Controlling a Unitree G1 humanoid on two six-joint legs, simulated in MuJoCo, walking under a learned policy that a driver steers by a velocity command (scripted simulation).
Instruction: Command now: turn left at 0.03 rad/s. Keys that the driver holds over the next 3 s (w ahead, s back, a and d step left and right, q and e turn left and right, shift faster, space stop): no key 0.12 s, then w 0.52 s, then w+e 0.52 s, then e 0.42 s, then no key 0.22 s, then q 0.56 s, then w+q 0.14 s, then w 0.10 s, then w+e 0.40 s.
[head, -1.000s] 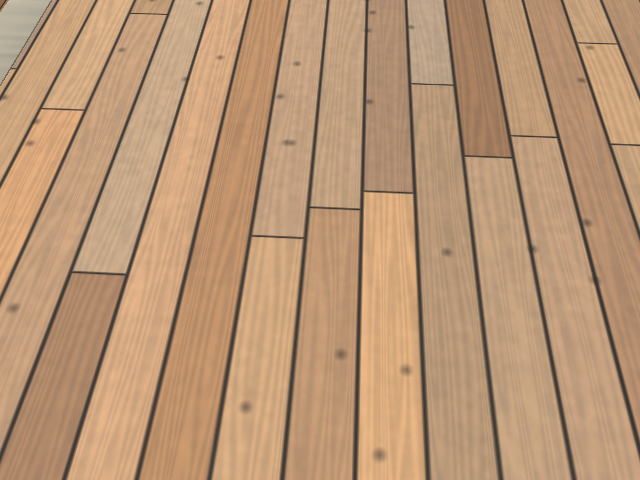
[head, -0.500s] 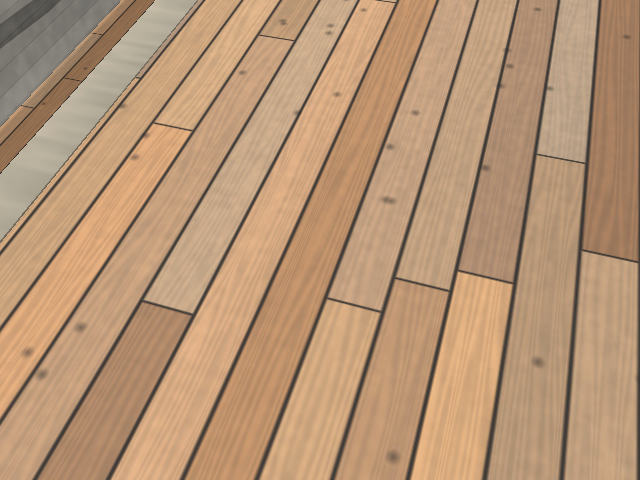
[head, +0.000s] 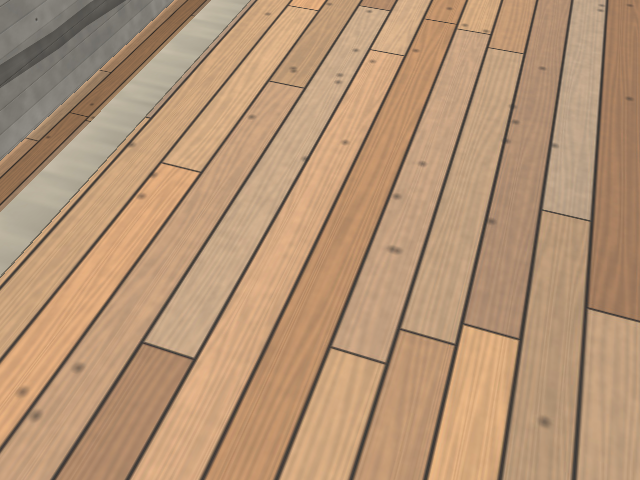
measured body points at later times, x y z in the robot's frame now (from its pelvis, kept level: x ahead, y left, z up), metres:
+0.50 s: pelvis +0.09 -0.03 +0.01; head +0.10 -0.04 +0.46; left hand +0.10 +0.24 -0.12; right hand +0.19 -0.30 -0.11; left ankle +0.05 +0.12 -0.65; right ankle +0.05 -0.12 -0.73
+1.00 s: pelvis +0.34 +0.04 +0.01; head +0.37 +0.04 +0.46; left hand +0.44 +0.31 -0.12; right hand +0.42 -0.24 -0.10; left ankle +0.39 +0.13 -0.73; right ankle +0.29 -0.11 -0.64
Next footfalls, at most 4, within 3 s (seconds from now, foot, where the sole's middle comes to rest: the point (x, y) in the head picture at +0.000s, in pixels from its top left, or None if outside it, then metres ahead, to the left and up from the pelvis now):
0.82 left None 0.43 0.13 -0.77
1.34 right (418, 425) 0.64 -0.17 -0.77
1.82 left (326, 378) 0.75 0.03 -0.77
2.48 left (303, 387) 0.73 0.08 -0.77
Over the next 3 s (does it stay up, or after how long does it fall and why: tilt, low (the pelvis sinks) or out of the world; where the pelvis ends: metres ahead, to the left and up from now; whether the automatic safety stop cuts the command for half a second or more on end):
stays up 0.88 -0.06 -0.02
